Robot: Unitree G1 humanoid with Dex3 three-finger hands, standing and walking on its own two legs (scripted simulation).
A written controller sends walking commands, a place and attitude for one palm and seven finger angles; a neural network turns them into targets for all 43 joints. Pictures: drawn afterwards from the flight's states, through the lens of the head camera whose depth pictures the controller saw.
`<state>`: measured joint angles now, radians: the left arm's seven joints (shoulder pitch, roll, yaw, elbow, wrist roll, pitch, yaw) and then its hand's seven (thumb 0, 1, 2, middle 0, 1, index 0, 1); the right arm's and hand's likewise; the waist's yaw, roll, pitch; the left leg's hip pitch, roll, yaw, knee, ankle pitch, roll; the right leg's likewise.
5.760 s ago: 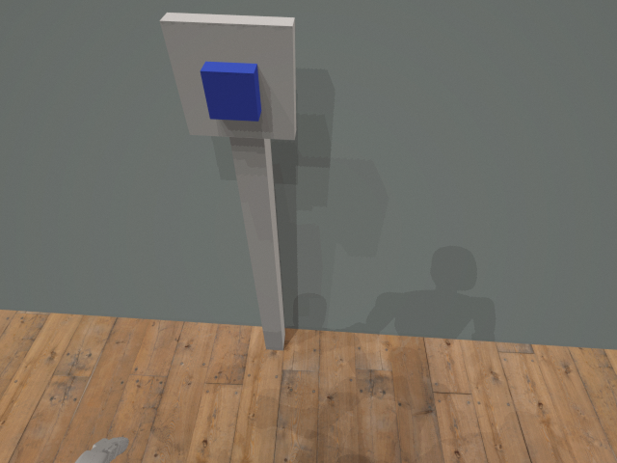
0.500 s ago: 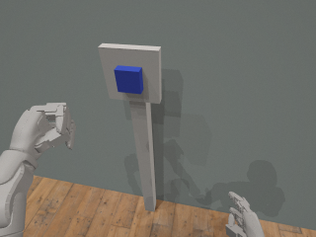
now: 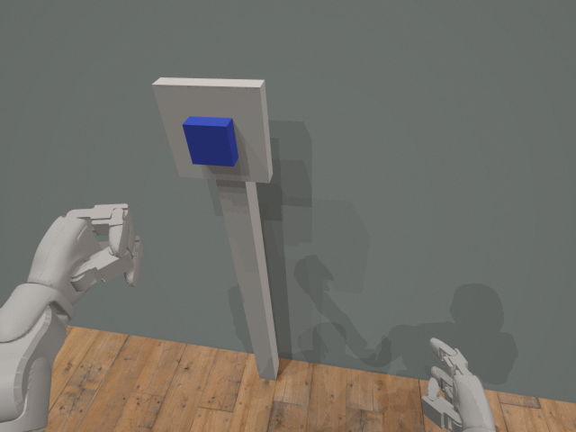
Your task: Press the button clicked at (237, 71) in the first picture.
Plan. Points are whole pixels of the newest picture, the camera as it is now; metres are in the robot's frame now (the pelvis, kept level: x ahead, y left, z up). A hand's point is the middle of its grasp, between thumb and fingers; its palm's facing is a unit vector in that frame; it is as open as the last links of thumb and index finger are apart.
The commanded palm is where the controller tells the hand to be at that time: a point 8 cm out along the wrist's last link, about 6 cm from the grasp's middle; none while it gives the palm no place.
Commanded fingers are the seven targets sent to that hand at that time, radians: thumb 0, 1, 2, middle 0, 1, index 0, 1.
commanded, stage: aim a knuckle at the button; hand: left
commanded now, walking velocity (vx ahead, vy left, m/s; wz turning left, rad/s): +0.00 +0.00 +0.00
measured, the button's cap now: (212, 140) +0.49 +0.18 +0.20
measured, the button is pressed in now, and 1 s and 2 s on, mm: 0 0 0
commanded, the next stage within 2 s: none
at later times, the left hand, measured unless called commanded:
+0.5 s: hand (163, 216) +0.31 +0.20 +0.19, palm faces -0.02 -1.00 -0.05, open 3.1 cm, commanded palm +0.28 +0.24 +0.19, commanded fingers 0.00 0.90 0.90 -1.30 -1.50 -1.30 -1.50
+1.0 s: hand (203, 203) +0.36 +0.16 +0.18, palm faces -0.05 -1.00 -0.04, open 3.1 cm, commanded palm +0.34 +0.22 +0.18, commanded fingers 0.00 0.90 0.90 -1.30 -1.50 -1.30 -1.50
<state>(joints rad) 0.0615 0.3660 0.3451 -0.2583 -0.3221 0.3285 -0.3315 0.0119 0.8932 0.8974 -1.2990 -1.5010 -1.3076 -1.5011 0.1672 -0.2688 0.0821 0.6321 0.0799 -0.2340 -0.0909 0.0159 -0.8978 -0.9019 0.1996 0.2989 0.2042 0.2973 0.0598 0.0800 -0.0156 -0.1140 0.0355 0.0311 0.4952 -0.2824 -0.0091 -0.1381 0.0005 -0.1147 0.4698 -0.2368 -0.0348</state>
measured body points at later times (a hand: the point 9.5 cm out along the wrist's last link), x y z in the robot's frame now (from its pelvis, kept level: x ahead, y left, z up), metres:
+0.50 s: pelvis +0.01 +0.01 +0.00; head -0.02 -0.01 +0.45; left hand +0.31 +0.25 +0.20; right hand +0.20 -0.20 -0.07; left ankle +0.00 +0.13 -0.74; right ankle +0.02 -0.09 -0.74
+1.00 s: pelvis +0.01 +0.02 +0.00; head -0.01 +0.00 +0.45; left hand +0.36 +0.22 +0.18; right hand +0.19 -0.20 -0.08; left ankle +0.00 +0.13 -0.74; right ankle +0.02 -0.09 -0.74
